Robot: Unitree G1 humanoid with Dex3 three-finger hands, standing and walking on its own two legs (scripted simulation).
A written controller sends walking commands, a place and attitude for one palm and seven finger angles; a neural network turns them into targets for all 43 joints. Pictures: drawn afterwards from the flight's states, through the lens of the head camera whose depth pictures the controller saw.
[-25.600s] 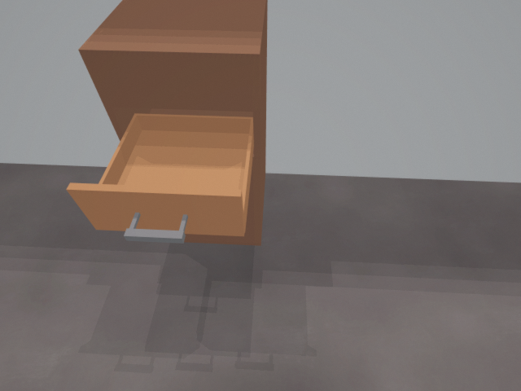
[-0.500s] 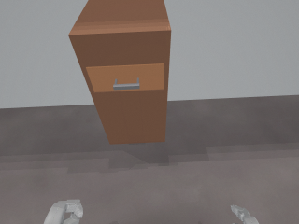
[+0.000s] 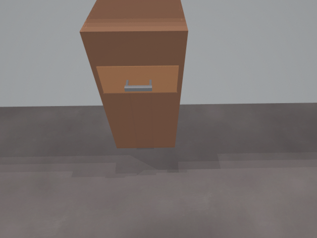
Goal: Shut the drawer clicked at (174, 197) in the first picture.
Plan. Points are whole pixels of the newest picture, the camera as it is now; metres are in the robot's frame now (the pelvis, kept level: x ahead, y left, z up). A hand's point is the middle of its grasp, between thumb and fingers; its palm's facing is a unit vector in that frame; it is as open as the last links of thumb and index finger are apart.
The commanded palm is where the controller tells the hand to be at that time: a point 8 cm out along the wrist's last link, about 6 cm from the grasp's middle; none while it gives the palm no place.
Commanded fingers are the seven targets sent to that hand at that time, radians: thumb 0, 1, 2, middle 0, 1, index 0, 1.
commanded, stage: let the arm hang, fingers relaxed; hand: left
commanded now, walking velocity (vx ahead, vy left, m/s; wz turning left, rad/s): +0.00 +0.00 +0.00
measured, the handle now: (138, 85) +0.79 +0.15 -0.14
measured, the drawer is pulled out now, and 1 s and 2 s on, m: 0.00 0.00 0.00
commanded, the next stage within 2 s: look to check the result in 0.40 s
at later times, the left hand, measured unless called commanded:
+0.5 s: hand out of the picture -0.02 +0.15 -0.18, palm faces +0.04 -0.98 -0.18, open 7.3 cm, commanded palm none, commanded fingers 0.00 0.90 0.90 -0.20 -0.30 -0.20 -0.30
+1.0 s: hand out of the picture +0.00 +0.14 -0.17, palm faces +0.04 -0.98 -0.19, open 7.3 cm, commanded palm none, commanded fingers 0.00 0.90 0.90 -0.20 -0.30 -0.20 -0.30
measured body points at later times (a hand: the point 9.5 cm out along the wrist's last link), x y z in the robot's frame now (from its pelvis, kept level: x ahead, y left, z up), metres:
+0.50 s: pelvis +0.00 -0.01 +0.00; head +0.01 -0.01 +0.45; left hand -0.02 +0.20 -0.16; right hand -0.03 -0.21 -0.17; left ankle +0.05 +0.10 -0.74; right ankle +0.00 -0.12 -0.74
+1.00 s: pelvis +0.01 -0.02 +0.00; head +0.02 -0.03 +0.45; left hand +0.00 +0.20 -0.16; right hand +0.00 -0.23 -0.17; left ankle +0.05 +0.10 -0.74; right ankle +0.00 -0.12 -0.74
